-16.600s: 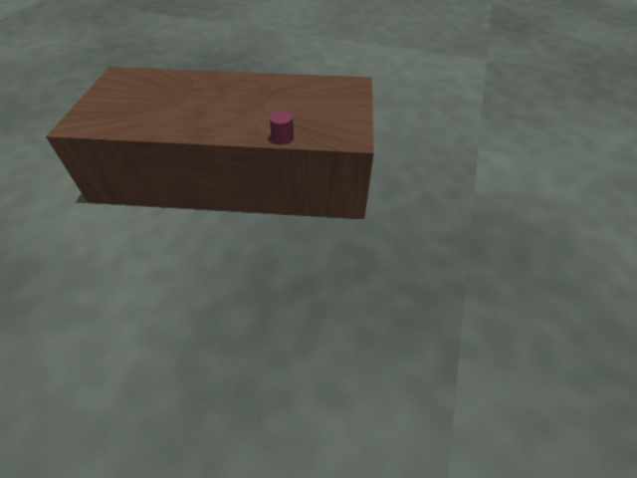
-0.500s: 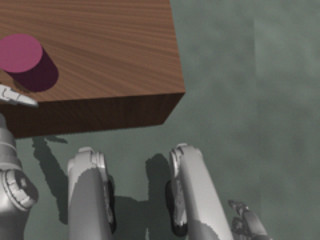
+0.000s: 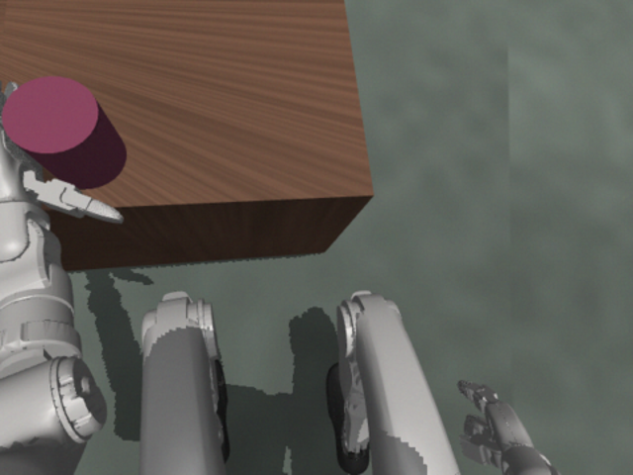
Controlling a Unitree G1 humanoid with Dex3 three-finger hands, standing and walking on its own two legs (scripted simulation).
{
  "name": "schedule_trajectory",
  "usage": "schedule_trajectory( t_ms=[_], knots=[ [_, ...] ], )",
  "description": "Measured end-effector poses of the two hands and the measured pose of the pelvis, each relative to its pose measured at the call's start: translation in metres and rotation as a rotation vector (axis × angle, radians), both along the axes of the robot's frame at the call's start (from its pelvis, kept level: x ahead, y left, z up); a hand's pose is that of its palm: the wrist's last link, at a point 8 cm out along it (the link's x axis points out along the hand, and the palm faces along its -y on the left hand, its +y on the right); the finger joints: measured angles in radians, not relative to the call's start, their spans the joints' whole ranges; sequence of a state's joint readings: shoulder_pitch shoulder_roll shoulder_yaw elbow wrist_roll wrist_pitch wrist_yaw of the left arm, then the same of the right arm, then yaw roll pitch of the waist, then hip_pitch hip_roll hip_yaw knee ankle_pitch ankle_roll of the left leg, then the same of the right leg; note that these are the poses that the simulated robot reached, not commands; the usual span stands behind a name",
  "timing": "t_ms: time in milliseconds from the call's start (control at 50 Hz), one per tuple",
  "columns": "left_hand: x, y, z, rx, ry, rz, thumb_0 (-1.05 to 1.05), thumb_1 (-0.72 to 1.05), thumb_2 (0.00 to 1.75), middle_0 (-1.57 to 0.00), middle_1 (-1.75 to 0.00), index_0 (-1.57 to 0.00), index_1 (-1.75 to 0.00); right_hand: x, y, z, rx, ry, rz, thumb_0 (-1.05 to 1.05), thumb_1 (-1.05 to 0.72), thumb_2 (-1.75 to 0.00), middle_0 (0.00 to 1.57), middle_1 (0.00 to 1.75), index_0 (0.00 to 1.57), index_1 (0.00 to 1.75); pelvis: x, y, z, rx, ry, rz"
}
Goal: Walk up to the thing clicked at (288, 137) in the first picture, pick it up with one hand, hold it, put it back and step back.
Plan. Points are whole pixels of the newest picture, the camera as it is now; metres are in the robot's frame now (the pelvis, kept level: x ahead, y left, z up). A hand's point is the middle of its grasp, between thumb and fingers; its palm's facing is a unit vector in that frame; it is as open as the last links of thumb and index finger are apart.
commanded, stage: close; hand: left
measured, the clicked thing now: (72, 137) +0.48 +0.27 -0.02
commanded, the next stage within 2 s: settle in 0.92 s
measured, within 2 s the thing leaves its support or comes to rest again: leaves its support in 1.38 s
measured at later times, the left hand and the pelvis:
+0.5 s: hand (66, 151) +0.46 +0.28 -0.03, palm faces +0.26 -0.97 -0.03, open 14.5 cm; pelvis -0.01 +0.00 -0.02, yaw +0 degrees
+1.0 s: hand (60, 139) +0.48 +0.29 -0.03, palm faces +0.25 -0.97 -0.02, open 11.3 cm; pelvis -0.02 -0.01 -0.04, yaw -1 degrees
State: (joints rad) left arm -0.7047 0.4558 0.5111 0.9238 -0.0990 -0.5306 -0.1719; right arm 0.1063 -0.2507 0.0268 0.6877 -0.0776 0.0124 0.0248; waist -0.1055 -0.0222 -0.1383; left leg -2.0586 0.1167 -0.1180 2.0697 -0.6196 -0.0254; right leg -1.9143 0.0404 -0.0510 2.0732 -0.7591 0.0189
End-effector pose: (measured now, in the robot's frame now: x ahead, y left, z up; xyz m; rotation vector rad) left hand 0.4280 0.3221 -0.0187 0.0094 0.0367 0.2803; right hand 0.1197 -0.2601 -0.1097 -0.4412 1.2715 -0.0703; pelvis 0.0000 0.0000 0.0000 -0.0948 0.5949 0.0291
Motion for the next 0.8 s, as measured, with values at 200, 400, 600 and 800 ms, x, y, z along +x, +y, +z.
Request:
schedule_trajectory(
  t_ms=[200,400,600,800],
  knots=[
    [0.001,0.001,-0.005,0.017,-0.005,-0.002,-0.02,-0.55,0.08,-0.2,-0.18,-0.22,-0.15,0.001,0.007,-0.015,0.036,0.008,0.0,0.01,-0.94,-0.9,0.2,0.3,0.2,0.3,-0.001,-0.001,-0.009,0.003,-0.004,-0.004],
    [0.0,0.002,-0.005,0.021,-0.033,-0.015,-0.02,-0.45,0.18,-0.34,-0.31,-0.36,-0.28,-0.012,0.002,-0.024,0.027,0.028,-0.003,0.01,-0.94,-0.9,0.2,0.3,0.2,0.3,-0.007,-0.003,-0.019,0.006,-0.019,-0.006],
    [0.001,0.003,-0.006,0.026,-0.046,-0.019,-0.02,-0.32,0.31,-0.49,-0.44,-0.52,-0.42,-0.024,-0.005,-0.032,0.017,0.036,-0.004,0.01,-0.93,-0.9,0.2,0.3,0.2,0.3,-0.013,-0.006,-0.03,0.009,-0.04,-0.01],
    [0.007,0.007,-0.006,0.028,-0.055,-0.032,-0.01,-0.19,0.43,-0.63,-0.57,-0.65,-0.54,-0.033,-0.007,-0.036,0.005,0.044,0.004,0.01,-0.92,-0.89,0.2,0.3,0.2,0.3,-0.018,-0.006,-0.038,0.005,-0.052,-0.014]
  ],
)
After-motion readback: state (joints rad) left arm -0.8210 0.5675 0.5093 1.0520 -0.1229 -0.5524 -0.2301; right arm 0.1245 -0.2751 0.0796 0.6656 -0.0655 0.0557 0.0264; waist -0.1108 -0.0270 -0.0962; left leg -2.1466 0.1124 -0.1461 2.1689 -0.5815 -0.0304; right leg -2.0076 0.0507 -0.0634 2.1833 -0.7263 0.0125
